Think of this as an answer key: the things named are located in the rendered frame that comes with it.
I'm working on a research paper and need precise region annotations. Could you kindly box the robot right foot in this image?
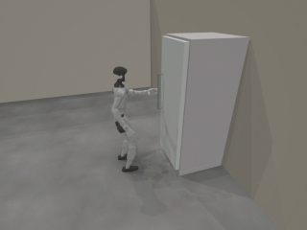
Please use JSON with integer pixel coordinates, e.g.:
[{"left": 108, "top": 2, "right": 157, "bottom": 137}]
[{"left": 122, "top": 165, "right": 138, "bottom": 173}]

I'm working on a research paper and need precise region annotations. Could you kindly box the left robot shin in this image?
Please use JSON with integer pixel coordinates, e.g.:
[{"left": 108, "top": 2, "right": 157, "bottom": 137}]
[{"left": 121, "top": 138, "right": 130, "bottom": 157}]

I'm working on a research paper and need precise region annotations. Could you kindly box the left robot forearm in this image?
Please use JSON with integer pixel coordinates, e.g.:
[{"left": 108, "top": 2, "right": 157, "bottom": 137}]
[{"left": 132, "top": 89, "right": 148, "bottom": 96}]

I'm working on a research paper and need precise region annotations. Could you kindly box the robot left hand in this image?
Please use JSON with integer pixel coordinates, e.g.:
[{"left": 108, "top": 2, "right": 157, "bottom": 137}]
[{"left": 148, "top": 88, "right": 157, "bottom": 96}]

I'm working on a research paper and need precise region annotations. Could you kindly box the left robot upper arm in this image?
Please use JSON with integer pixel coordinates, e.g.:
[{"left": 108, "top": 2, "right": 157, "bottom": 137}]
[{"left": 122, "top": 82, "right": 134, "bottom": 96}]

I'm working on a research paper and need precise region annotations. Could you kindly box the robot right hand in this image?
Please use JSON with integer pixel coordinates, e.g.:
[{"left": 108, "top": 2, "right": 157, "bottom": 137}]
[{"left": 126, "top": 128, "right": 139, "bottom": 143}]

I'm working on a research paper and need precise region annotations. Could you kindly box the right robot upper arm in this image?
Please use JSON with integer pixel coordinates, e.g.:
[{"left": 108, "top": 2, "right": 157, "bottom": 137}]
[{"left": 111, "top": 88, "right": 125, "bottom": 114}]

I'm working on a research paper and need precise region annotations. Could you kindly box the fridge door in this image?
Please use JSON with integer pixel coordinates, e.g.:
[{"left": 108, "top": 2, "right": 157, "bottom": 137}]
[{"left": 160, "top": 35, "right": 190, "bottom": 170}]

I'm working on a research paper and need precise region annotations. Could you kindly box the handle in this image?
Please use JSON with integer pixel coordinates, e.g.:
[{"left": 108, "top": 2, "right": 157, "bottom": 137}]
[{"left": 157, "top": 73, "right": 163, "bottom": 109}]

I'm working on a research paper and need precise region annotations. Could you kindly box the right robot forearm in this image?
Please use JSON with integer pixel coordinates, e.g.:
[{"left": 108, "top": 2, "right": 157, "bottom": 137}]
[{"left": 112, "top": 109, "right": 130, "bottom": 131}]

